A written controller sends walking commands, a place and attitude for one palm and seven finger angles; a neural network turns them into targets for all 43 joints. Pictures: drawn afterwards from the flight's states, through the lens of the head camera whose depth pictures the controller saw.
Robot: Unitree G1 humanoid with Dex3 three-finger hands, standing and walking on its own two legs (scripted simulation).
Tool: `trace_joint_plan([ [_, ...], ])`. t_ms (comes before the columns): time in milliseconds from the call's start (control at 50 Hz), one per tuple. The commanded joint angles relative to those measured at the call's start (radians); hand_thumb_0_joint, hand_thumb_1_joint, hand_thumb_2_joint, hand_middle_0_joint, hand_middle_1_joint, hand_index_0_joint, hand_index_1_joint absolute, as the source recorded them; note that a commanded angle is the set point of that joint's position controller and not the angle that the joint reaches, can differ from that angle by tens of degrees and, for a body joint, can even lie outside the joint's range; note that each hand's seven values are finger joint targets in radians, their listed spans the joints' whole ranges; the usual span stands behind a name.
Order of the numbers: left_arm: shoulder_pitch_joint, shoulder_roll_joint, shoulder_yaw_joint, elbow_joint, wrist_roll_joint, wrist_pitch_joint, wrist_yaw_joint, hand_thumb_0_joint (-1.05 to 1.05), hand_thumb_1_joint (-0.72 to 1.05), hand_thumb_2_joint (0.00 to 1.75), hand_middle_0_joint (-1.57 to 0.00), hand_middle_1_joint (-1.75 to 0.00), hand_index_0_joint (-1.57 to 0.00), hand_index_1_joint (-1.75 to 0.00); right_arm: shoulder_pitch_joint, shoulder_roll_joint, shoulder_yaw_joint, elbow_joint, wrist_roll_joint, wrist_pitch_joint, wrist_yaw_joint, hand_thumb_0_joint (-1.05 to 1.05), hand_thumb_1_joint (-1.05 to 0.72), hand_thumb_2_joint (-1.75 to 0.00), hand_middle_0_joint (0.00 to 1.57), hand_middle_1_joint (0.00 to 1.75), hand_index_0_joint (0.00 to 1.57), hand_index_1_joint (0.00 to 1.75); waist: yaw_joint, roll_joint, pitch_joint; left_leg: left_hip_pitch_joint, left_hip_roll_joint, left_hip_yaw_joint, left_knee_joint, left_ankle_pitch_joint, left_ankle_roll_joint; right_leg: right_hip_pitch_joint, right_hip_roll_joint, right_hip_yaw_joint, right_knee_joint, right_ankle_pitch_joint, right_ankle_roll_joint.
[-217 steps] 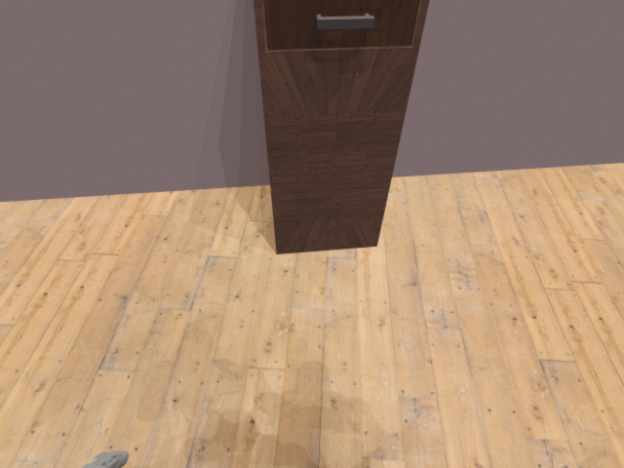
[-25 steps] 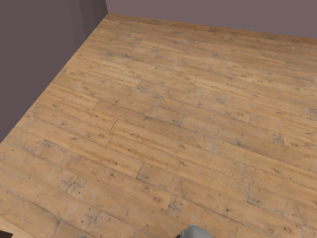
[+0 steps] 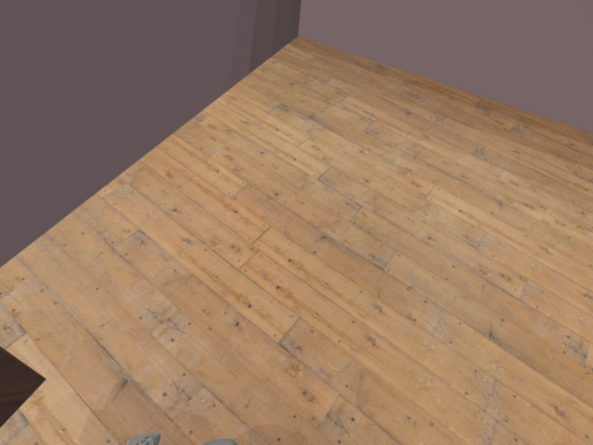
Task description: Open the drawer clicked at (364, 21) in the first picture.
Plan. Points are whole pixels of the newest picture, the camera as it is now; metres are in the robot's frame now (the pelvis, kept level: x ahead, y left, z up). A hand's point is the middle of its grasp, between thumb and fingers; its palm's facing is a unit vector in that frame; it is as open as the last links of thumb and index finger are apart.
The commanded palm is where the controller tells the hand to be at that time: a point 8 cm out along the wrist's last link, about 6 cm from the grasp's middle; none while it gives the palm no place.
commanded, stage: turn to face it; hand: left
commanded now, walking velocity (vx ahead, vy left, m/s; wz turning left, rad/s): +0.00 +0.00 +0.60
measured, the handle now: out of the picture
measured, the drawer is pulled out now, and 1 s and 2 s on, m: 0.00 0.00 0.00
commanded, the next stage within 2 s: take the last steps up to it in 1.72 s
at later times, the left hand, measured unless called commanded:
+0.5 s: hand out of the picture +0.03 +0.18 -0.13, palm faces +0.28 -0.91 -0.29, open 7.4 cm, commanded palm none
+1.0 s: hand out of the picture -0.16 +0.16 -0.17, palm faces +0.59 -0.76 -0.26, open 7.4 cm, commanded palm none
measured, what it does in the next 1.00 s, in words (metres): steps on the spot, turning left: right foot, then left foot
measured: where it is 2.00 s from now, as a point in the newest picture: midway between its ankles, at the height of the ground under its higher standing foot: outside the picture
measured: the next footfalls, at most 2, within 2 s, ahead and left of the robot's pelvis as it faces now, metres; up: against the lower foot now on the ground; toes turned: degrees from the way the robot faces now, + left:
right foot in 0.48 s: +0.05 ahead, -0.16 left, +0.00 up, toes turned +12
left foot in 0.92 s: -0.09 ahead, +0.07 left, +0.00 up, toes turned +39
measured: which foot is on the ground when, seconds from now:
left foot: down 0.00-0.48, up 0.50-0.90, down 0.92-1.00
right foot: up 0.00-0.46, down 0.48-0.92, up 0.94-1.00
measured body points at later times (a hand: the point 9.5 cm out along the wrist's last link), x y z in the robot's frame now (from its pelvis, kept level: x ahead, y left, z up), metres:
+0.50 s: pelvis -0.02 -0.05 +0.01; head +0.01 -0.07 +0.46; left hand +0.02 +0.22 -0.11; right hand +0.11 -0.29 -0.14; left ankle +0.03 +0.09 -0.71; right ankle +0.01 -0.17 -0.72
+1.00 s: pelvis -0.06 -0.04 +0.01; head -0.04 +0.00 +0.46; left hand -0.19 +0.20 -0.15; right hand +0.19 -0.19 -0.11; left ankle -0.12 +0.04 -0.72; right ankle +0.00 -0.17 -0.67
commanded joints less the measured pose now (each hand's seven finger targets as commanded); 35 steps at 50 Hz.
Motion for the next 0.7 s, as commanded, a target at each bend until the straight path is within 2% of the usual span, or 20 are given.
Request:
trace_joint_plan([
  [0,-0.063,0.059,0.032,-0.121,0.006,-0.007,-0.012,0.0,0.9,0.9,-0.2,-0.3,-0.2,-0.3,0.118,-0.227,-0.042,-0.039,-0.005,-0.027,-0.025,0.0,-0.9,-0.9,0.2,0.3,0.2,0.3,-0.037,0.304,-0.097,0.182,0.302,-0.503,-0.467,0.26,0.149,-0.306,0.032,0.266,0.421,-0.063,0.033],
  [20,-0.049,0.072,0.038,-0.108,0.004,-0.01,-0.017,0.0,0.9,0.9,-0.2,-0.3,-0.2,-0.3,0.07,-0.201,-0.033,-0.055,-0.002,-0.031,-0.03,0.0,-0.9,-0.9,0.2,0.3,0.2,0.3,-0.022,0.282,-0.117,0.201,0.258,-0.449,-0.435,0.282,0.121,-0.308,0.041,0.281,0.444,0.001,0.038],
  [40,-0.027,0.082,0.041,-0.092,0.003,-0.013,-0.022,0.0,0.9,0.9,-0.2,-0.3,-0.2,-0.3,0.029,-0.178,-0.024,-0.071,0.001,-0.037,-0.032,0.0,-0.9,-0.9,0.2,0.3,0.2,0.3,-0.005,0.226,-0.126,0.203,0.226,-0.382,-0.424,0.304,0.102,-0.29,0.037,0.287,0.447,0.061,0.044],
  [80,0.026,0.094,0.041,-0.066,0.0,-0.012,-0.023,0.0,0.9,0.9,-0.2,-0.3,-0.2,-0.3,0.011,-0.186,-0.022,-0.081,0.006,-0.044,-0.034,0.0,-0.9,-0.9,0.2,0.3,0.2,0.3,0.008,0.161,-0.163,0.25,0.178,-0.325,-0.409,0.369,0.097,-0.262,0.05,0.289,0.428,0.107,0.058],
  [140,0.028,0.103,0.039,-0.06,-0.004,-0.009,-0.019,0.0,0.9,0.9,-0.2,-0.3,-0.2,-0.3,0.034,-0.193,-0.026,-0.072,0.01,-0.043,-0.033,0.0,-0.9,-0.9,0.2,0.3,0.2,0.3,-0.002,0.127,-0.162,0.28,0.169,-0.334,-0.416,0.39,0.114,-0.244,0.057,0.295,0.363,0.111,0.071],
  [180,0.018,0.103,0.037,-0.071,-0.007,-0.006,-0.014,0.0,0.9,0.9,-0.2,-0.3,-0.2,-0.3,0.047,-0.201,-0.029,-0.069,0.007,-0.038,-0.03,0.0,-0.9,-0.9,0.2,0.3,0.2,0.3,-0.011,0.139,-0.148,0.281,0.177,-0.373,-0.42,0.374,0.133,-0.228,0.061,0.297,0.301,0.077,0.077],
  [240,0.0,0.11,0.034,-0.084,-0.009,-0.004,-0.011,0.0,0.9,0.9,-0.2,-0.3,-0.2,-0.3,0.043,-0.215,-0.034,-0.065,0.005,-0.028,-0.025,0.0,-0.9,-0.9,0.2,0.3,0.2,0.3,-0.019,0.172,-0.11,0.252,0.17,-0.413,-0.433,0.307,0.144,-0.194,0.074,0.294,0.207,0.039,0.076],
  [300,-0.003,0.109,0.03,-0.095,-0.014,-0.003,-0.008,0.0,0.9,0.9,-0.2,-0.3,-0.2,-0.3,0.029,-0.231,-0.042,-0.071,0.003,-0.018,-0.021,0.0,-0.9,-0.9,0.2,0.3,0.2,0.3,-0.023,0.196,-0.106,0.206,0.167,-0.47,-0.432,0.24,0.155,-0.131,0.092,0.296,0.109,0.0,0.067],
  [360,0.038,0.102,0.025,-0.098,-0.018,-0.009,-0.005,0.0,0.9,0.9,-0.2,-0.3,-0.2,-0.3,-0.01,-0.24,-0.048,-0.086,0.0,-0.009,-0.015,0.0,-0.9,-0.9,0.2,0.3,0.2,0.3,-0.007,0.232,-0.123,0.147,0.141,-0.502,-0.41,0.244,0.146,-0.01,0.124,0.285,-0.041,-0.007,0.05],
  [400,0.118,0.112,0.029,-0.083,-0.023,-0.016,-0.003,0.0,0.9,0.9,-0.2,-0.3,-0.2,-0.3,-0.054,-0.238,-0.053,-0.104,0.003,-0.003,-0.011,0.0,-0.9,-0.9,0.2,0.3,0.2,0.3,0.03,0.211,-0.135,0.058,0.1,-0.496,-0.377,0.207,0.111,0.139,0.144,0.266,-0.214,0.085,0.038],
  [420,0.173,0.129,0.035,-0.073,-0.02,-0.022,0.0,0.0,0.9,0.9,-0.2,-0.3,-0.2,-0.3,-0.076,-0.222,-0.054,-0.117,0.008,0.001,-0.007,0.0,-0.9,-0.9,0.2,0.3,0.2,0.3,0.06,0.163,-0.151,-0.031,0.052,-0.46,-0.327,0.135,0.066,0.272,0.126,0.263,-0.376,0.17,0.026],
  [440,0.197,0.213,0.05,-0.079,-0.003,-0.034,0.007,0.0,0.9,0.9,-0.2,-0.3,-0.2,-0.3,-0.069,-0.161,-0.048,-0.129,0.018,0.006,-0.001,0.0,-0.9,-0.9,0.2,0.3,0.2,0.3,0.074,-0.062,-0.144,-0.211,-0.06,-0.341,-0.117,-0.014,-0.013,0.393,-0.069,0.453,-0.547,0.059,-0.036],
  [460,0.155,0.294,0.058,-0.105,0.007,-0.034,0.011,0.0,0.9,0.9,-0.2,-0.3,-0.2,-0.3,-0.076,-0.113,-0.039,-0.159,0.012,0.001,-0.002,0.0,-0.9,-0.9,0.2,0.3,0.2,0.3,0.075,-0.321,-0.097,-0.341,-0.162,-0.171,0.155,-0.196,-0.075,0.331,-0.326,0.714,-0.608,0.03,-0.139],
  [480,0.093,0.267,0.045,-0.132,-0.003,-0.031,0.015,0.0,0.9,0.9,-0.2,-0.3,-0.2,-0.3,-0.097,-0.175,-0.048,-0.157,0.0,0.003,0.001,0.0,-0.9,-0.9,0.2,0.3,0.2,0.3,0.055,-0.2,-0.067,-0.268,-0.094,-0.224,0.315,-0.183,-0.054,0.158,-0.336,0.64,-0.603,0.04,-0.161],
  [500,0.009,0.21,0.038,-0.147,-0.003,-0.04,0.015,0.0,0.9,0.9,-0.2,-0.3,-0.2,-0.3,-0.078,-0.17,-0.049,-0.135,-0.002,0.013,0.009,0.0,-0.9,-0.9,0.2,0.3,0.2,0.3,0.006,-0.166,-0.028,-0.255,-0.068,-0.233,0.387,-0.103,-0.052,0.103,-0.26,0.532,-0.595,0.078,-0.14],
  [520,-0.018,0.195,0.031,-0.15,-0.005,-0.045,0.01,0.0,0.9,0.9,-0.2,-0.3,-0.2,-0.3,-0.064,-0.157,-0.05,-0.113,-0.003,0.019,0.013,0.0,-0.9,-0.9,0.2,0.3,0.2,0.3,-0.008,-0.172,-0.003,-0.246,-0.063,-0.198,0.446,-0.066,-0.065,0.09,-0.207,0.48,-0.562,0.164,-0.12],
  [540,-0.032,0.168,0.022,-0.153,-0.004,-0.045,0.01,0.0,0.9,0.9,-0.2,-0.3,-0.2,-0.3,-0.044,-0.156,-0.049,-0.099,0.0,0.021,0.017,0.0,-0.9,-0.9,0.2,0.3,0.2,0.3,-0.025,-0.114,0.008,-0.235,-0.047,-0.182,0.478,-0.026,-0.073,0.093,-0.176,0.404,-0.521,0.264,-0.11],
  [560,-0.024,0.156,0.015,-0.149,-0.003,-0.051,0.007,0.0,0.9,0.9,-0.2,-0.3,-0.2,-0.3,-0.034,-0.143,-0.045,-0.091,0.001,0.024,0.02,0.0,-0.9,-0.9,0.2,0.3,0.2,0.3,-0.025,-0.114,0.022,-0.231,-0.045,-0.159,0.491,0.005,-0.083,0.104,-0.155,0.335,-0.499,0.334,-0.106],
  [580,-0.001,0.157,0.014,-0.143,-0.002,-0.053,0.007,0.0,0.9,0.9,-0.2,-0.3,-0.2,-0.3,-0.029,-0.137,-0.041,-0.088,0.003,0.024,0.022,0.0,-0.9,-0.9,0.2,0.3,0.2,0.3,-0.018,-0.117,0.0,-0.231,-0.046,-0.146,0.476,0.011,-0.09,0.149,-0.144,0.301,-0.482,0.371,-0.107],
  [680,0.105,0.191,0.022,-0.111,0.003,-0.047,0.005,0.0,0.9,0.9,-0.2,-0.3,-0.2,-0.3,-0.126,-0.132,-0.031,-0.112,0.005,0.029,0.024,0.0,-0.9,-0.9,0.2,0.3,0.2,0.3,0.044,-0.13,-0.012,-0.208,-0.025,-0.096,0.323,-0.029,-0.108,0.236,-0.183,0.261,-0.473,0.384,-0.128],
])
